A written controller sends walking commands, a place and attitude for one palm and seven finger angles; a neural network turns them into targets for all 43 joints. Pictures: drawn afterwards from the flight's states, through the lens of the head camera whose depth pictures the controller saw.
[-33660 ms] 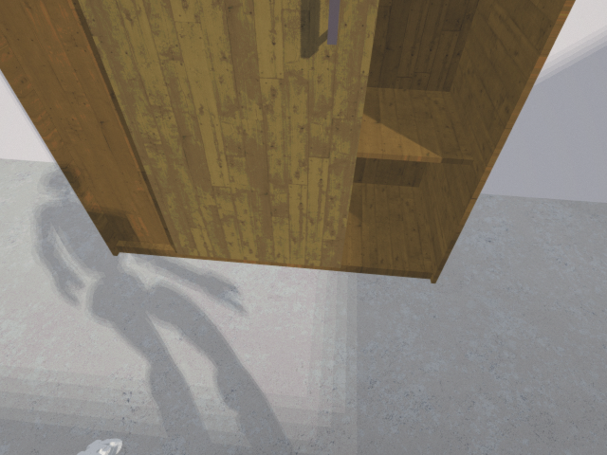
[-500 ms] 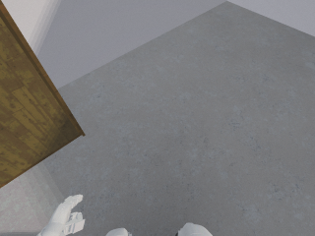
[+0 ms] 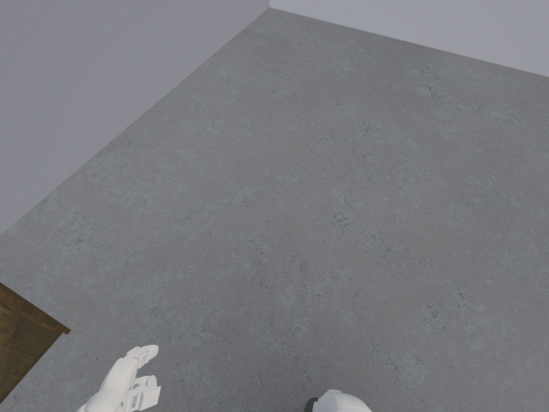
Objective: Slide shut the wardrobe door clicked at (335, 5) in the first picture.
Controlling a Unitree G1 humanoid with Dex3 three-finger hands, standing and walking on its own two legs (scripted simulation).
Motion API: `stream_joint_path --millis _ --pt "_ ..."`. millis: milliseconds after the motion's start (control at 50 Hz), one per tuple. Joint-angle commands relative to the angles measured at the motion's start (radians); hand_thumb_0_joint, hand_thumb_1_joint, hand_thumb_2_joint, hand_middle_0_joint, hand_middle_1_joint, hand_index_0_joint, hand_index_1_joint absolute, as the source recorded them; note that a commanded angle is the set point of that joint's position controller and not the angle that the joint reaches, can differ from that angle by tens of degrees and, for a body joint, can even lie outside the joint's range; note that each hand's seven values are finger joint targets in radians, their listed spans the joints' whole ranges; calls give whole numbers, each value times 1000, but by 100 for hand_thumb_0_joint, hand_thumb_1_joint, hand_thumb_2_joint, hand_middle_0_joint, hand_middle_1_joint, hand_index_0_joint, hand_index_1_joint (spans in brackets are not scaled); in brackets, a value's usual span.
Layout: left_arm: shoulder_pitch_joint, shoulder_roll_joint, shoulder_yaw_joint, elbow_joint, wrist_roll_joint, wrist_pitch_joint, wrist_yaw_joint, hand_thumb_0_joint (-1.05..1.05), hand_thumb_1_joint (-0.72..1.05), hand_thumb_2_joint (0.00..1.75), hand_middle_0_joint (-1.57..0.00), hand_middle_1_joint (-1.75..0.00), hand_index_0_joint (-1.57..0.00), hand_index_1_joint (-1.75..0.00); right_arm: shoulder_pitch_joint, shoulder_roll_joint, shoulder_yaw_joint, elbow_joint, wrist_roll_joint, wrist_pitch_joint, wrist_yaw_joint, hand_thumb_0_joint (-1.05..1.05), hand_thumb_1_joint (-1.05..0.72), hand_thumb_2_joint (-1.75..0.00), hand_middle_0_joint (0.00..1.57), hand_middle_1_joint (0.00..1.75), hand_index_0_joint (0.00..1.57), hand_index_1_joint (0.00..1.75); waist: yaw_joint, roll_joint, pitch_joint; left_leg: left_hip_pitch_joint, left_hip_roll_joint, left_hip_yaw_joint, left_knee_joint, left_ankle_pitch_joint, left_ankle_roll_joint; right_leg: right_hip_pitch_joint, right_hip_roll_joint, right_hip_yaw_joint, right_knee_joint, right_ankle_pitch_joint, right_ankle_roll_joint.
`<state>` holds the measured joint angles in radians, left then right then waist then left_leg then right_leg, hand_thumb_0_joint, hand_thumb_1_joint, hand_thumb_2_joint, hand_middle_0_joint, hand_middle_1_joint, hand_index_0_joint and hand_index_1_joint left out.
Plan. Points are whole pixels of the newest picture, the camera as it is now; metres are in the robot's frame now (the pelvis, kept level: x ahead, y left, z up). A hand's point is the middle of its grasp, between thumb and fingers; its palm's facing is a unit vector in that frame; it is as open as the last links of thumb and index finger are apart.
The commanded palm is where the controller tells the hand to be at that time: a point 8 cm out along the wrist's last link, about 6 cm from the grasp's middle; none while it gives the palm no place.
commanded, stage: turn to face it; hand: left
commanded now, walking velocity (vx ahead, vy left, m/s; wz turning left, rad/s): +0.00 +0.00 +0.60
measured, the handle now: out of the picture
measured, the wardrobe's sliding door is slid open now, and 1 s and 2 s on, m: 0.01 0.01 0.01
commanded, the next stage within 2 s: take the last steps up to it in 1.68 s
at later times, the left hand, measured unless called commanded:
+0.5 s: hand (156, 393) +0.17 +0.20 -0.15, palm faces +0.22 -0.94 -0.27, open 7.4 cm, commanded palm none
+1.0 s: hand out of the picture +0.08 +0.21 -0.17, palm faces +0.54 -0.79 -0.28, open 7.4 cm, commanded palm none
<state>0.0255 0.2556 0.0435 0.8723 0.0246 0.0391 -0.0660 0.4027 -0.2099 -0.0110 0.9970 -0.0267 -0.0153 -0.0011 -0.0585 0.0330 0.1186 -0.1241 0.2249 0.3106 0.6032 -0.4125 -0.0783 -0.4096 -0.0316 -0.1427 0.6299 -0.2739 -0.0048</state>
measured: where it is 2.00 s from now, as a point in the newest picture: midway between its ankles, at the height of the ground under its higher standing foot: outside the picture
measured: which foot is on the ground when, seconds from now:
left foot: down 0.00-0.00, up 0.02-0.20, down 0.22-0.46, up 0.48-0.80, down 0.82-1.00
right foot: up 0.00-0.00, down 0.02-0.82, up 0.84-1.00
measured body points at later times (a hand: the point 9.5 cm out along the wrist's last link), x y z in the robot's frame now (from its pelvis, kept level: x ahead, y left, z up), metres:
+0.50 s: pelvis +0.10 -0.02 +0.00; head +0.15 -0.03 +0.45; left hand +0.16 +0.25 -0.13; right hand +0.16 -0.25 -0.16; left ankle +0.06 +0.12 -0.72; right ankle +0.07 -0.12 -0.73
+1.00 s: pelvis +0.13 -0.02 +0.00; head +0.17 +0.02 +0.44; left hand +0.05 +0.25 -0.14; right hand +0.36 -0.19 -0.14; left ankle +0.11 +0.10 -0.73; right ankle +0.17 -0.16 -0.67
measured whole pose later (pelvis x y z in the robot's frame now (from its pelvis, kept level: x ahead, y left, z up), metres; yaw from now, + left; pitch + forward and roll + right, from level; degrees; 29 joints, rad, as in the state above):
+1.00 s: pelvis +0.13 -0.02 +0.00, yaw +33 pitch +0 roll +0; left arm 0.15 0.26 0.05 0.90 0.01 0.07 0.01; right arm 0.12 -0.27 -0.04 0.92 -0.02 0.04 0.01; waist 0.01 -0.01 0.14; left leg -0.37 -0.02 -0.01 0.62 -0.24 0.02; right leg -0.42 -0.08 -0.02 1.06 -0.54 0.08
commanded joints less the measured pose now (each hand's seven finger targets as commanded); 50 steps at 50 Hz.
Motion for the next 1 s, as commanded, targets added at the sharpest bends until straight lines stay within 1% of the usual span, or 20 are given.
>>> stream_joint_path --millis 0,20,60,120,160,200,240,280,340,400,440,460,540,700,760,780,800,820,900,980 --pt "368 287 68 51 -25 -43 61 0 90 90 -20 -30 -20 -30 -153 -145 -43 -148 25 7 -18 0 -90 -90 20 30 20 30 199 -266 -264 -550 -76 -212 668 -299 4 557 -431 566 -244 621 -261" --pt "275 232 58 28 -17 -37 75 0 90 90 -20 -30 -20 -30 -121 -125 -44 -126 24 15 -19 0 -90 -90 20 30 20 30 140 -149 -207 -511 -67 -250 667 -220 15 443 -372 476 -254 485 -253" --pt "115 158 40 -15 0 -31 93 0 90 90 -20 -30 -20 -30 -66 -104 -42 -65 14 37 -20 0 -90 -90 20 30 20 30 59 -266 -156 -382 -51 -281 589 -135 18 185 -313 357 -298 268 -200" --pt "-5 130 24 -29 15 -35 95 0 90 90 -20 -30 -20 -30 60 -54 -29 -3 12 37 -5 0 -90 -90 20 30 20 30 -28 -212 -169 -176 -88 -244 273 -13 37 72 -236 190 -270 124 -131" --pt "-11 104 16 -6 -3 -27 91 0 90 90 -20 -30 -20 -30 101 -35 -20 41 7 35 1 0 -90 -90 20 30 20 30 -36 -131 -131 -71 -138 -189 -5 227 26 50 -174 104 -163 1 -63" --pt "69 46 6 4 -15 -5 85 0 90 90 -20 -30 -20 -30 8 -142 -33 7 -7 24 2 0 -90 -90 20 30 20 30 29 216 -61 -219 34 -503 -260 246 117 58 -71 48 -6 -198 33" --pt "39 45 13 -10 -12 -8 82 0 90 90 -20 -30 -20 -30 -40 -195 -44 -30 -11 19 -16 0 -90 -90 20 30 20 30 34 200 -35 -272 101 -674 -329 439 209 80 -7 56 127 -198 55" --pt "26 37 11 -5 -17 -24 86 0 90 90 -20 -30 -20 -30 -1 -177 -44 -8 -9 6 -27 0 -90 -90 20 30 20 30 9 267 -146 -33 84 -644 -215 987 237 -2 -5 93 225 -273 56" --pt "2 33 10 -12 -28 -41 86 0 90 90 -20 -30 -20 -30 28 -192 -66 -1 -3 14 -34 0 -90 -90 20 30 20 30 -19 197 -256 196 54 -601 -108 1212 242 -45 13 108 138 -280 61" --pt "115 49 24 18 -31 -46 89 0 90 90 -20 -30 -20 -30 -56 -187 -78 -26 12 28 -35 0 -90 -90 20 30 20 30 40 108 -276 21 -22 -550 -60 947 171 237 16 96 -149 29 52" --pt "247 175 57 56 -13 -51 108 0 90 90 -20 -30 -20 -30 -164 -105 -72 -94 26 33 -20 0 -90 -90 20 30 20 30 97 -258 -201 -437 -225 -327 138 138 41 537 -335 366 -255 581 -70" --pt "262 188 51 57 -9 -50 106 0 90 90 -20 -30 -20 -30 -201 -124 -82 -102 17 45 -16 0 -90 -90 20 30 20 30 105 -247 -127 -483 -232 -314 342 -208 28 443 -436 376 -264 716 -147" --pt "229 98 30 38 -13 -49 116 0 90 90 -20 -30 -20 -30 -233 -91 -73 -68 12 69 4 0 -90 -90 20 30 20 30 54 -250 -89 -525 -169 -278 531 -63 9 444 -287 164 -196 893 -115" --pt "262 174 50 23 -3 -46 105 0 90 90 -20 -30 -20 -30 -358 -112 -62 -121 14 71 32 0 -90 -90 20 30 20 30 62 -194 -89 -345 -191 -172 184 47 31 399 -307 74 -144 753 -112" --pt "237 205 53 12 -9 -48 98 0 90 90 -20 -30 -20 -30 -225 -162 -76 -106 8 56 28 0 -90 -90 20 30 20 30 -9 -156 -184 -73 -227 -145 -35 228 73 327 -301 -7 113 770 -46" --pt "241 189 50 -5 -15 -46 94 0 90 90 -20 -30 -20 -30 -139 -234 -95 -95 0 47 24 0 -90 -90 20 30 20 30 -47 6 -255 150 -75 -328 -89 583 164 132 -230 -59 325 491 24" --pt "223 127 32 -53 -25 -40 92 0 90 90 -20 -30 -20 -30 -66 -347 -119 -91 6 40 19 0 -90 -90 20 30 20 30 -68 303 -299 237 226 -746 -145 1065 351 -95 -69 -14 590 -423 88" --pt "145 155 29 -93 -9 -18 107 0 90 90 -20 -30 -20 -30 -44 -361 -110 -80 14 48 14 0 -90 -90 20 30 20 30 -68 90 -275 135 259 -765 -173 858 385 -97 -68 135 653 -466 75" --pt "150 124 35 -41 -8 7 88 0 90 90 -20 -30 -20 -30 -248 -274 -89 -138 4 37 -11 0 -90 -90 20 30 20 30 33 116 -139 -144 42 -613 -257 388 258 -51 -64 154 510 -260 83" --pt "161 115 32 -47 -9 13 81 0 90 90 -20 -30 -20 -30 -272 -281 -97 -144 0 45 -5 0 -90 -90 20 30 20 30 47 137 -150 -228 -11 -622 -284 196 232 61 -22 126 301 -235 78"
